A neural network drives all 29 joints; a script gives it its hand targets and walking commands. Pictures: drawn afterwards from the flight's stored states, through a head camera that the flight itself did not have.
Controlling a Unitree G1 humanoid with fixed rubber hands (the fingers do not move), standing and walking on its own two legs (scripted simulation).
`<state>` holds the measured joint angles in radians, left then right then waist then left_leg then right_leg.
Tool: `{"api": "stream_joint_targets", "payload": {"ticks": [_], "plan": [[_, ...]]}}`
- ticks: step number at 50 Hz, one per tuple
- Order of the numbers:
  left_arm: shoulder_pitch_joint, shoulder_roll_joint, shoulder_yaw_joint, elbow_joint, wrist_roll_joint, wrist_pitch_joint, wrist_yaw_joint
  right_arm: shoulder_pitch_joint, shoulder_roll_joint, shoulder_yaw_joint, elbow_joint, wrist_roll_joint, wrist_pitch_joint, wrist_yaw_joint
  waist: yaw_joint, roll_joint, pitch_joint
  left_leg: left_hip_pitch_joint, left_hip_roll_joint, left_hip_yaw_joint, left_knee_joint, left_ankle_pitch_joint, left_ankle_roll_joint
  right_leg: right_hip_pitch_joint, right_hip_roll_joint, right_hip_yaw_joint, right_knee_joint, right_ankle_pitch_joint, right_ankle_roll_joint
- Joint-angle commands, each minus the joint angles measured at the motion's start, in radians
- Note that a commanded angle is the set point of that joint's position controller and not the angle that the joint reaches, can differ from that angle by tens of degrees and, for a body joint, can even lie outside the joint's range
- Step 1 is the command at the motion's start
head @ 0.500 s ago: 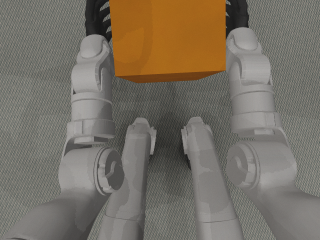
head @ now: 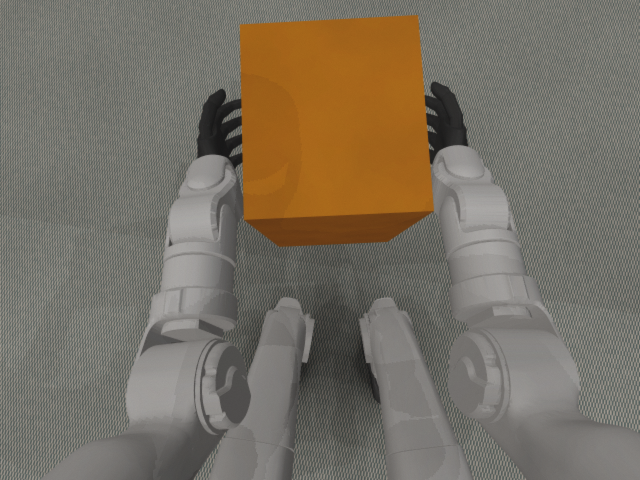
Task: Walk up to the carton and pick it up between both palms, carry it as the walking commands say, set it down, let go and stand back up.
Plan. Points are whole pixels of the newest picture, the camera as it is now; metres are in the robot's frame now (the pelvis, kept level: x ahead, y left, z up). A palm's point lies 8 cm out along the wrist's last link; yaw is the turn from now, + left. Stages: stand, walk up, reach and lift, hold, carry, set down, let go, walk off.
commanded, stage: reach and lift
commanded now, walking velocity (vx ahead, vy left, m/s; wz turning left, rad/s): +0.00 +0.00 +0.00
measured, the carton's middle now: (331, 159) +0.48 +0.02 -0.10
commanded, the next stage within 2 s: none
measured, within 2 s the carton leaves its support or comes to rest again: neither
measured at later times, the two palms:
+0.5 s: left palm (191, 142) +0.44 +0.15 +0.04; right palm (477, 132) +0.45 -0.12 +0.04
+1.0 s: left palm (146, 143) +0.41 +0.15 +0.12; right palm (513, 126) +0.42 -0.11 +0.11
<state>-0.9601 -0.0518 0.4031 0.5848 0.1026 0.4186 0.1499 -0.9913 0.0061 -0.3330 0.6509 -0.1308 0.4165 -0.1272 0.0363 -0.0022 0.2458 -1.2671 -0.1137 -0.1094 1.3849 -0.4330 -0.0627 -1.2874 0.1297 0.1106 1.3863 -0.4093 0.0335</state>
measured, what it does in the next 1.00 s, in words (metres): rises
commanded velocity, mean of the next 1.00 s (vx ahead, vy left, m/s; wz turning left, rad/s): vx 0.00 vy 0.00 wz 0.00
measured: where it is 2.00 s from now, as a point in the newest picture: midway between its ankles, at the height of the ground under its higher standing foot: (332, 376)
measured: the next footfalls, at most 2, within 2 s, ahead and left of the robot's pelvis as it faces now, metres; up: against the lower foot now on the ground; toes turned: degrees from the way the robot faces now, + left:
none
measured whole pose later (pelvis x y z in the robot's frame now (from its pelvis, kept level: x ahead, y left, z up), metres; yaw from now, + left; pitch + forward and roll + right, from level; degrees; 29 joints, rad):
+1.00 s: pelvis +0.09 +0.00 +0.14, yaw +0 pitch +9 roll +0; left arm -0.39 -0.18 0.35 0.54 0.20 0.36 0.07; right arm -0.41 0.18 -0.33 0.59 -0.23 0.35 -0.06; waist 0.04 -0.01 -0.04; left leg -0.54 -0.07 -0.15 0.67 -0.28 -0.02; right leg -0.55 0.09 0.14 0.68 -0.27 0.00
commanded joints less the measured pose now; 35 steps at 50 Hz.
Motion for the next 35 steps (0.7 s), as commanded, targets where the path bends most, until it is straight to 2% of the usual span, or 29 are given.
{"api": "stream_joint_targets", "payload": {"ticks": [1, 3, 4, 6, 7, 8, 9, 11, 13, 15, 19, 22, 23, 25, 26, 27, 28, 29, 30, 33, 35], "plan": [[-0.752, -1.155, -0.611, 0.014, -0.127, -0.043, -0.274, -0.769, 1.119, 0.583, -0.005, 0.139, -0.056, 0.27, 0.022, -0.033, -1.439, 0.408, -0.045, 0.119, -0.207, 0.082, 0.03, 0.539, 0.028, -0.078, -0.218, 0.047, -0.023], [-0.674, -1.168, -0.532, 0.084, -0.086, -0.041, -0.277, -0.674, 1.132, 0.488, 0.072, 0.095, -0.059, 0.271, 0.013, -0.038, -1.249, 0.397, -0.041, 0.113, -0.251, 0.083, 0.031, 0.5, 0.024, -0.084, -0.256, 0.034, -0.03], [-0.622, -1.159, -0.468, 0.144, -0.046, -0.043, -0.278, -0.63, 1.124, 0.428, 0.122, 0.061, -0.065, 0.271, 0.019, -0.032, -1.122, 0.367, -0.039, 0.113, -0.27, 0.062, 0.032, 0.455, 0.02, -0.082, -0.272, 0.006, -0.034], [-0.524, -1.169, -0.397, 0.211, 0.002, -0.054, -0.28, -0.538, 1.109, 0.361, 0.162, 0.015, -0.08, 0.276, 0.008, -0.034, -0.972, 0.37, -0.037, 0.103, -0.326, 0.06, 0.039, 0.436, 0.013, -0.078, -0.321, -0.002, -0.037], [-0.507, -1.176, -0.389, 0.21, 0.014, -0.062, -0.283, -0.519, 1.112, 0.34, 0.163, -0.001, -0.088, 0.275, 0.0, -0.02, -0.945, 0.376, -0.039, 0.1, -0.342, 0.063, 0.041, 0.443, 0.011, -0.073, -0.34, 0.006, -0.038], [-0.489, -1.177, -0.377, 0.216, 0.025, -0.069, -0.285, -0.5, 1.112, 0.327, 0.165, -0.017, -0.094, 0.277, -0.011, -0.036, -0.927, 0.391, -0.036, 0.094, -0.364, 0.064, 0.04, 0.455, 0.01, -0.073, -0.36, 0.015, -0.036], [-0.472, -1.175, -0.374, 0.224, 0.037, -0.074, -0.287, -0.495, 1.111, 0.318, 0.165, -0.022, -0.101, 0.277, -0.012, -0.018, -0.911, 0.412, -0.033, 0.09, -0.385, 0.071, 0.04, 0.465, 0.004, -0.069, -0.377, 0.024, -0.037], [-0.429, -1.166, -0.357, 0.223, 0.066, -0.088, -0.287, -0.439, 1.11, 0.303, 0.172, -0.049, -0.11, 0.275, -0.015, -0.02, -0.88, 0.446, -0.029, 0.08, -0.419, 0.111, 0.04, 0.498, 0.002, -0.06, -0.414, 0.072, -0.04], [-0.383, -1.158, -0.363, 0.202, 0.085, -0.106, -0.282, -0.402, 1.114, 0.314, 0.156, -0.058, -0.124, 0.276, -0.01, -0.012, -0.877, 0.492, -0.027, 0.071, -0.451, 0.178, 0.04, 0.54, 0.0, -0.047, -0.443, 0.143, -0.04], [-0.358, -1.159, -0.406, 0.149, 0.074, -0.13, -0.275, -0.354, 1.113, 0.35, 0.126, -0.059, -0.142, 0.276, -0.008, 0.006, -0.912, 0.559, -0.023, 0.064, -0.472, 0.275, 0.031, 0.598, 0.0, -0.031, -0.463, 0.238, -0.044], [-0.267, -1.164, -0.495, 0.071, 0.066, -0.176, -0.26, -0.268, 1.139, 0.443, 0.059, -0.047, -0.184, 0.276, 0.001, 0.003, -1.002, 0.651, -0.022, 0.047, -0.502, 0.44, 0.024, 0.688, 0.003, -0.014, -0.485, 0.399, -0.042], [-0.217, -1.164, -0.567, 0.006, 0.052, -0.199, -0.254, -0.225, 1.139, 0.517, -0.011, -0.028, -0.208, 0.28, 0.01, 0.013, -1.07, 0.705, -0.025, 0.045, -0.514, 0.513, 0.019, 0.736, 0.004, -0.006, -0.498, 0.47, -0.042], [-0.188, -1.164, -0.584, 0.0, 0.044, -0.203, -0.252, -0.204, 1.145, 0.544, -0.023, -0.022, -0.21, 0.279, 0.008, -0.005, -1.084, 0.725, -0.023, 0.041, -0.526, 0.534, 0.02, 0.758, 0.004, -0.008, -0.507, 0.495, -0.039], [-0.149, -1.172, -0.634, -0.041, 0.026, -0.208, -0.251, -0.159, 1.142, 0.59, -0.068, -0.009, -0.217, 0.278, 0.006, -0.007, -1.122, 0.769, -0.022, 0.038, -0.542, 0.583, 0.013, 0.798, 0.006, -0.006, -0.521, 0.543, -0.038], [-0.133, -1.164, -0.65, -0.053, 0.018, -0.207, -0.25, -0.148, 1.137, 0.611, -0.083, 0.0, -0.216, 0.279, 0.014, -0.009, -1.12, 0.777, -0.022, 0.036, -0.548, 0.595, 0.012, 0.811, 0.004, -0.005, -0.527, 0.552, -0.037], [-0.107, -1.165, -0.665, -0.063, 0.014, -0.207, -0.253, -0.127, 1.134, 0.625, -0.105, 0.001, -0.218, 0.279, 0.001, -0.016, -1.127, 0.794, -0.02, 0.034, -0.557, 0.607, 0.009, 0.826, 0.006, -0.006, -0.536, 0.57, -0.035], [-0.081, -1.147, -0.665, -0.064, 0.015, -0.204, -0.254, -0.101, 1.126, 0.631, -0.098, 0.003, -0.214, 0.279, 0.012, -0.015, -1.105, 0.789, -0.019, 0.036, -0.567, 0.603, 0.01, 0.839, 0.002, 0.0, -0.549, 0.575, -0.035], [-0.066, -1.157, -0.688, -0.078, 0.0, -0.2, -0.255, -0.087, 1.138, 0.654, -0.126, 0.014, -0.211, 0.275, 0.003, -0.033, -1.113, 0.813, -0.021, 0.034, -0.579, 0.599, 0.011, 0.87, 0.002, -0.001, -0.564, 0.577, -0.031], [-0.046, -1.14, -0.68, -0.078, 0.007, -0.197, -0.257, -0.062, 1.133, 0.654, -0.121, 0.011, -0.205, 0.275, 0.015, -0.034, -1.085, 0.809, -0.019, 0.035, -0.59, 0.593, 0.012, 0.876, 0.0, 0.002, -0.574, 0.581, -0.03], [0.006, -1.13, -0.68, -0.074, 0.003, -0.179, -0.264, -0.01, 1.132, 0.654, -0.111, 0.012, -0.188, 0.272, 0.007, -0.049, -0.99, 0.824, -0.014, 0.032, -0.631, 0.555, 0.019, 0.896, -0.008, 0.003, -0.625, 0.541, -0.026], [0.035, -1.124, -0.665, -0.058, 0.008, -0.165, -0.27, 0.012, 1.129, 0.646, -0.095, 0.013, -0.175, 0.271, 0.013, -0.042, -0.916, 0.839, -0.01, 0.028, -0.656, 0.536, 0.026, 0.889, -0.014, 0.005, -0.655, 0.512, -0.026]]}}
